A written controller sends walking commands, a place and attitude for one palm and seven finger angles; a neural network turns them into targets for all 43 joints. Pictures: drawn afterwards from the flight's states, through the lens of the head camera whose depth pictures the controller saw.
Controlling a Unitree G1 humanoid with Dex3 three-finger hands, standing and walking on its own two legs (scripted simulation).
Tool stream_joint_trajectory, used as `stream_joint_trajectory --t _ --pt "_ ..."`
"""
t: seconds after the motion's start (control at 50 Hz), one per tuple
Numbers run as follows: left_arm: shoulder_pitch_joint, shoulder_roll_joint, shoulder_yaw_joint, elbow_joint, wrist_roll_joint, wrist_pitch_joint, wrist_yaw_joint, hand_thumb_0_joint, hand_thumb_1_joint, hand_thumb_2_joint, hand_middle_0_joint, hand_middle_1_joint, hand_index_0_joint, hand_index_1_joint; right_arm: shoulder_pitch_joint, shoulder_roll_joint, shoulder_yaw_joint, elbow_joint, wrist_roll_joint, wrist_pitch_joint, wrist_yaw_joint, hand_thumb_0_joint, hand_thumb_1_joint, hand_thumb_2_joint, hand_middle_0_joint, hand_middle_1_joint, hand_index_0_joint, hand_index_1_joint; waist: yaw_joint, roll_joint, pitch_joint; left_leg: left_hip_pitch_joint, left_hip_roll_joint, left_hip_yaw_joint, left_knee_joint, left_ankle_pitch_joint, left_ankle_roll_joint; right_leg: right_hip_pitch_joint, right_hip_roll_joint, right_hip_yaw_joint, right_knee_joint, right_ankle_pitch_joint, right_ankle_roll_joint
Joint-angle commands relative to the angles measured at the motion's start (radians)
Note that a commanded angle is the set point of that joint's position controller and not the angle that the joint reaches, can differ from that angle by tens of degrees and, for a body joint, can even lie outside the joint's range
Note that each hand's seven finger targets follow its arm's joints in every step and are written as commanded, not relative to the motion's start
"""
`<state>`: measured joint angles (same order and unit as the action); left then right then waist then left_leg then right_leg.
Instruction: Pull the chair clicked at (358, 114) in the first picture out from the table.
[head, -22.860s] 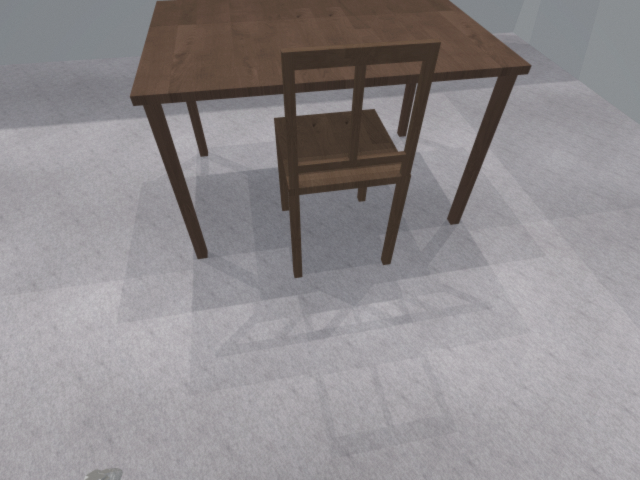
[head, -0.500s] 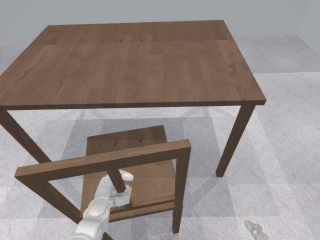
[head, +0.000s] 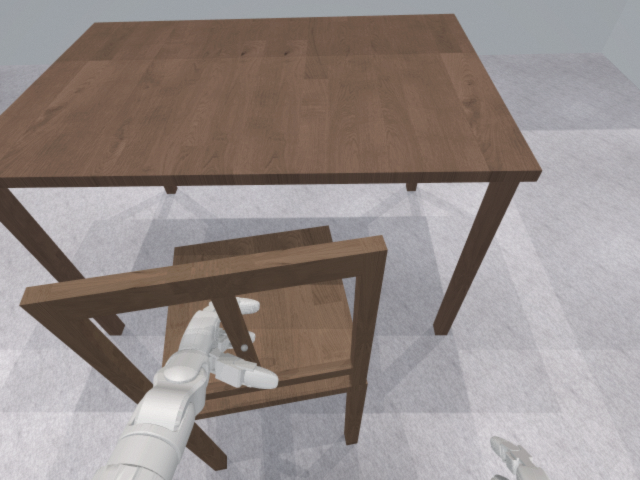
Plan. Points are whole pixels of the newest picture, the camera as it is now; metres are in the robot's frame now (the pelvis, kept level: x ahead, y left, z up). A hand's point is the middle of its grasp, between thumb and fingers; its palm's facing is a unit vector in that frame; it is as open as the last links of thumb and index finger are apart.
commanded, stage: open the thumb and straighten the fingers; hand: left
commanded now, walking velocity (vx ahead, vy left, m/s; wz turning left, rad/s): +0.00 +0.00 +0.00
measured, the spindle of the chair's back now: (242, 343) +0.32 +0.12 -0.05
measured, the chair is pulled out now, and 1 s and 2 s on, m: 0.20 0.20 0.20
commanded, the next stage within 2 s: draw the fingers out of the gap in 0.26 s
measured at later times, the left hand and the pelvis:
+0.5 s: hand (240, 356) +0.30 +0.12 -0.04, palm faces -0.09 -0.99 -0.13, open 17.4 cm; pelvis -0.01 +0.00 -0.01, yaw +0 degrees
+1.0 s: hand (231, 434) +0.20 +0.12 -0.04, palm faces -0.09 -0.99 -0.13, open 17.5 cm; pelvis +0.00 +0.00 -0.01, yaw +2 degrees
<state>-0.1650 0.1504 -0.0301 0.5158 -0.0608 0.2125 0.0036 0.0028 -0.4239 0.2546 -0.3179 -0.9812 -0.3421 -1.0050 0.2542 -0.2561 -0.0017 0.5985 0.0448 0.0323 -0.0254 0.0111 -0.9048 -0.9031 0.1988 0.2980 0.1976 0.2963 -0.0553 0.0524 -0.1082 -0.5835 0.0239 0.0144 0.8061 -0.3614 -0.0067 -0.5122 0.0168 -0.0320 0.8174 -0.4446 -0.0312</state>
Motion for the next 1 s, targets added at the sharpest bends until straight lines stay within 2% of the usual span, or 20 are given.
stream_joint_trajectory --t 0.0,0.02,0.1,0.14,0.18,0.3,0.32,0.34,0.36,0.4,0.46,0.52,0.56,0.62,0.66,0.7,0.76,0.78,0.84,0.98 --pt "-0.348 0.071 0.017 -0.190 0.001 -0.055 0.005 0.000 -0.550 0.200 -0.125 -0.363 -0.125 -0.363 -0.050 -0.122 -0.042 -0.133 0.003 -0.058 -0.011 0.000 -0.900 -0.900 0.200 0.300 0.200 0.300 -0.019 -0.075 -0.209 0.175 -0.030 -0.007 -0.059 0.174 0.049 -0.025 0.005 0.013 -0.133 0.269 0.022" --pt "-0.280 0.126 0.084 -0.121 0.007 -0.050 0.008 0.000 -0.550 0.200 -0.100 -0.290 -0.100 -0.290 -0.041 -0.133 -0.045 -0.130 0.000 -0.057 -0.012 0.000 -0.900 -0.900 0.200 0.300 0.200 0.300 -0.005 -0.117 -0.196 0.143 -0.029 -0.008 -0.054 0.164 0.049 -0.032 0.009 0.009 -0.127 0.251 0.021" --pt "-0.355 0.112 0.058 -0.175 0.008 -0.062 0.000 0.000 -0.550 0.200 0.000 0.000 0.000 0.000 -0.043 -0.121 -0.039 -0.139 0.003 -0.063 -0.013 0.000 -0.900 -0.900 0.200 0.300 0.200 0.300 -0.013 -0.074 -0.231 0.145 -0.033 -0.003 -0.050 0.136 0.052 -0.033 0.003 0.020 -0.128 0.224 0.024" --pt "-0.381 0.144 0.085 -0.167 0.006 -0.065 0.002 0.000 -0.550 0.200 0.000 0.000 0.000 0.000 -0.042 -0.122 -0.037 -0.134 0.003 -0.066 -0.017 0.000 -0.900 -0.900 0.200 0.300 0.200 0.300 -0.013 -0.061 -0.234 0.136 -0.033 -0.006 -0.046 0.120 0.052 -0.040 0.004 0.026 -0.131 0.199 0.022" --pt "-0.400 0.113 0.058 -0.156 0.001 -0.069 -0.002 0.000 -0.550 0.200 0.000 0.000 0.000 0.000 -0.035 -0.119 -0.036 -0.130 0.005 -0.071 -0.018 0.000 -0.900 -0.900 0.200 0.300 0.200 0.300 -0.023 -0.069 -0.230 0.139 -0.032 -0.007 -0.048 0.118 0.053 -0.046 0.006 0.025 -0.133 0.199 0.023" --pt "-0.317 0.108 0.056 -0.155 -0.006 -0.066 -0.011 0.000 -0.550 0.200 0.000 0.000 0.000 0.000 -0.022 -0.123 -0.041 -0.132 0.004 -0.083 -0.013 0.000 -0.900 -0.900 0.200 0.300 0.200 0.300 -0.011 -0.083 -0.261 0.149 -0.028 -0.006 -0.048 0.160 0.051 -0.020 0.005 0.018 -0.125 0.248 0.022" --pt "-0.294 0.118 0.064 -0.151 -0.002 -0.062 -0.012 0.000 -0.550 0.200 0.000 0.000 0.000 0.000 -0.022 -0.127 -0.043 -0.135 0.004 -0.082 -0.012 0.000 -0.900 -0.900 0.200 0.300 0.200 0.300 -0.007 -0.081 -0.254 0.142 -0.028 -0.003 -0.047 0.165 0.050 -0.021 0.006 0.018 -0.124 0.248 0.021" --pt "-0.330 0.126 0.074 -0.090 0.000 -0.058 -0.011 0.000 -0.550 0.200 0.000 0.000 0.000 0.000 -0.016 -0.129 -0.039 -0.118 0.003 -0.077 -0.014 0.000 -0.900 -0.900 0.200 0.300 0.200 0.300 -0.024 -0.099 -0.201 0.106 -0.029 -0.004 -0.040 0.141 0.050 -0.053 0.005 0.018 -0.125 0.233 0.024" --pt "-0.289 0.115 0.070 -0.088 0.002 -0.058 -0.013 0.000 -0.550 0.200 0.000 0.000 0.000 0.000 -0.017 -0.128 -0.040 -0.126 0.003 -0.074 -0.010 0.000 -0.900 -0.900 0.200 0.300 0.200 0.300 -0.012 -0.103 -0.184 0.092 -0.030 -0.003 -0.045 0.118 0.050 -0.057 0.005 0.018 -0.127 0.204 0.024" --pt "-0.242 0.108 0.058 -0.164 0.004 -0.071 -0.016 0.000 -0.550 0.200 0.000 0.000 0.000 0.000 -0.029 -0.124 -0.042 -0.154 0.004 -0.078 -0.005 0.000 -0.900 -0.900 0.200 0.300 0.200 0.300 0.007 -0.053 -0.229 0.123 -0.031 0.002 -0.050 0.133 0.049 -0.034 0.002 0.018 -0.123 0.209 0.016" --pt "-0.138 0.109 0.050 -0.281 0.003 -0.085 -0.005 0.000 -0.550 0.200 0.000 0.000 0.000 0.000 -0.036 -0.120 -0.046 -0.178 0.001 -0.085 -0.003 0.000 -0.900 -0.900 0.200 0.300 0.200 0.300 0.019 -0.035 -0.282 0.163 -0.026 0.001 -0.050 0.190 0.047 -0.002 0.001 0.012 -0.108 0.261 0.014" --pt "-0.035 0.112 0.041 -0.330 0.006 -0.075 0.005 0.000 -0.550 0.200 0.000 0.000 0.000 0.000 -0.042 -0.122 -0.046 -0.188 0.000 -0.089 -0.004 0.000 -0.900 -0.900 0.200 0.300 0.200 0.300 0.012 -0.086 -0.243 0.147 -0.021 -0.003 -0.048 0.202 0.049 -0.006 0.004 0.010 -0.107 0.277 0.018" --pt "0.003 0.093 0.013 -0.392 0.009 -0.070 0.010 0.000 -0.550 0.200 0.000 0.000 0.000 0.000 -0.054 -0.116 -0.044 -0.197 0.001 -0.092 -0.004 0.000 -0.900 -0.900 0.200 0.300 0.200 0.300 0.007 -0.056 -0.218 0.149 -0.022 -0.001 -0.048 0.181 0.049 -0.025 0.003 0.007 -0.108 0.256 0.020" --pt "0.041 0.115 0.016 -0.472 0.012 -0.062 0.021 0.000 -0.550 0.200 0.000 0.000 0.000 0.000 -0.066 -0.119 -0.040 -0.211 -0.003 -0.101 -0.014 0.000 -0.900 -0.900 0.200 0.300 0.200 0.300 0.003 -0.076 -0.210 0.141 -0.025 -0.008 -0.042 0.170 0.052 -0.023 0.005 0.008 -0.107 0.240 0.019" --pt "0.129 0.122 0.021 -0.521 0.010 -0.061 0.022 0.000 -0.550 0.200 0.000 0.000 0.000 0.000 -0.071 -0.113 -0.037 -0.217 -0.004 -0.111 -0.017 0.000 -0.900 -0.900 0.200 0.300 0.200 0.300 0.016 -0.048 -0.211 0.147 -0.026 -0.011 -0.042 0.180 0.048 -0.013 0.000 0.006 -0.103 0.250 0.016" --pt "0.158 0.079 -0.038 -0.584 0.012 -0.057 0.013 0.000 -0.550 0.200 0.000 0.000 0.000 0.000 -0.075 -0.105 -0.033 -0.227 -0.004 -0.121 -0.019 0.000 -0.900 -0.900 0.200 0.300 0.200 0.300 -0.001 -0.034 -0.202 0.159 -0.025 -0.015 -0.033 0.193 0.049 -0.026 -0.001 0.000 -0.097 0.263 0.017" --pt "0.276 0.093 -0.030 -0.613 0.011 -0.043 0.006 0.000 -0.550 0.200 0.000 0.000 0.000 0.000 -0.071 -0.107 -0.030 -0.238 -0.007 -0.134 -0.022 0.000 -0.900 -0.900 0.200 0.300 0.200 0.300 0.004 -0.075 -0.187 0.138 -0.026 -0.021 -0.024 0.193 0.049 -0.024 -0.001 -0.004 -0.091 0.271 0.018" --pt "0.305 0.075 -0.054 -0.641 0.012 -0.038 0.000 0.000 -0.550 0.200 0.000 0.000 0.000 0.000 -0.079 -0.103 -0.029 -0.246 -0.007 -0.137 -0.021 0.000 -0.900 -0.900 0.200 0.300 0.200 0.300 0.005 -0.042 -0.185 0.143 -0.027 -0.020 -0.021 0.192 0.048 -0.032 -0.003 -0.003 -0.089 0.267 0.018" --pt "0.316 0.058 -0.094 -0.695 0.022 -0.021 -0.002 0.000 -0.550 0.200 0.000 0.000 0.000 0.000 -0.078 -0.103 -0.022 -0.258 -0.009 -0.145 -0.023 0.000 -0.900 -0.900 0.200 0.300 0.200 0.300 -0.015 -0.042 -0.147 0.130 -0.027 -0.031 -0.011 0.170 0.049 -0.064 -0.003 -0.010 -0.084 0.239 0.019" --pt "0.454 0.093 -0.070 -0.794 0.034 -0.005 0.008 0.000 -0.550 0.200 0.000 0.000 0.000 0.000 -0.069 -0.096 -0.014 -0.292 -0.018 -0.158 -0.032 0.000 -0.900 -0.900 0.200 0.300 0.200 0.300 0.004 -0.053 -0.166 0.104 -0.038 -0.035 0.012 0.161 0.050 -0.054 -0.006 -0.006 -0.068 0.234 0.017"
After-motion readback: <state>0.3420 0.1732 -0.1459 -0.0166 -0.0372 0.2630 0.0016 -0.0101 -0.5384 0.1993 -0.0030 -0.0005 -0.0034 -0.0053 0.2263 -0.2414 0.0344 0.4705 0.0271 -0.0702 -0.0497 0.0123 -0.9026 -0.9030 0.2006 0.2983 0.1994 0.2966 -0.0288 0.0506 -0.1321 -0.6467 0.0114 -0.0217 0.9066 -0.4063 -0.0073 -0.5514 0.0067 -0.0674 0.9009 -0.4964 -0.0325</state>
